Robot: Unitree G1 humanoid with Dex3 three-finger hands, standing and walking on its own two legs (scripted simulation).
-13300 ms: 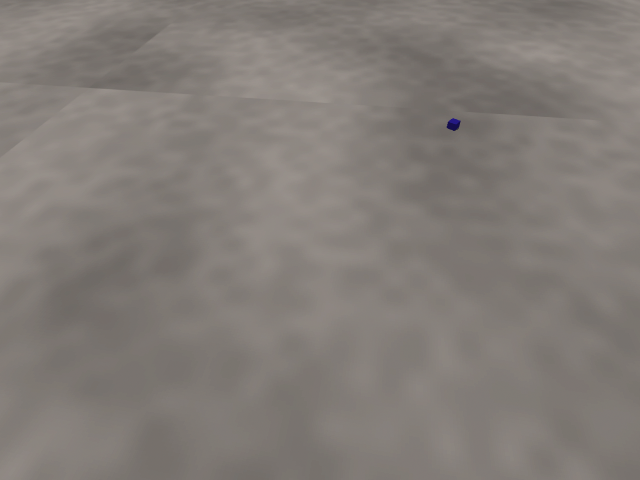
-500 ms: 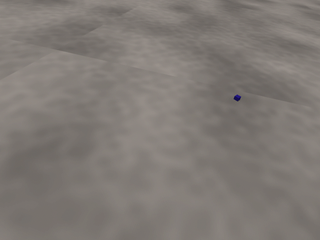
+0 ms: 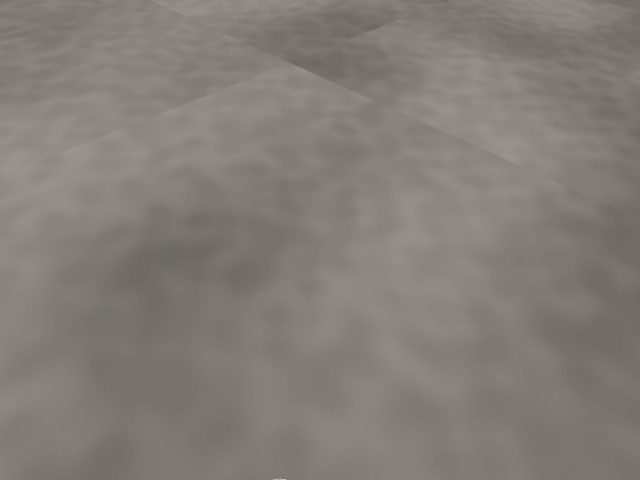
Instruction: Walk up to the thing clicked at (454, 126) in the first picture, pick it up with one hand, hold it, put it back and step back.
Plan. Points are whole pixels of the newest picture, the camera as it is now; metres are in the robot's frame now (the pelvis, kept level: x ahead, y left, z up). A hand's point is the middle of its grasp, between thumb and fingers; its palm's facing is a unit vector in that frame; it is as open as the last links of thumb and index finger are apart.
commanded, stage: walk up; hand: left
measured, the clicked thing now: out of the picture +1.36 -1.29 -0.74
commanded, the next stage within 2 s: none
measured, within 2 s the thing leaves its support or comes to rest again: neither
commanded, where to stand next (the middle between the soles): +1.12 -1.63 m, yaw +30 degrees
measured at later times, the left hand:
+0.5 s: hand (323, 379) +0.33 +0.06 -0.13, palm faces +0.09 -0.92 -0.37, open 7.4 cm
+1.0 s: hand (445, 357) +0.42 -0.14 -0.16, palm faces +0.19 -0.94 -0.28, open 7.4 cm
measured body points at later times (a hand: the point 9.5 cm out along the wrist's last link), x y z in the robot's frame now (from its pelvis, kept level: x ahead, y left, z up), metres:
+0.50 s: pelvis +0.22 -0.24 -0.03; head +0.24 -0.23 +0.42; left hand +0.32 +0.11 -0.10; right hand +0.29 -0.63 -0.11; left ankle +0.14 -0.01 -0.67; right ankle +0.33 -0.36 -0.73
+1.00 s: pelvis +0.42 -0.41 -0.01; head +0.44 -0.37 +0.44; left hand +0.41 -0.09 -0.14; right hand +0.56 -0.74 -0.08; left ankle +0.40 -0.26 -0.73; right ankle +0.46 -0.52 -0.65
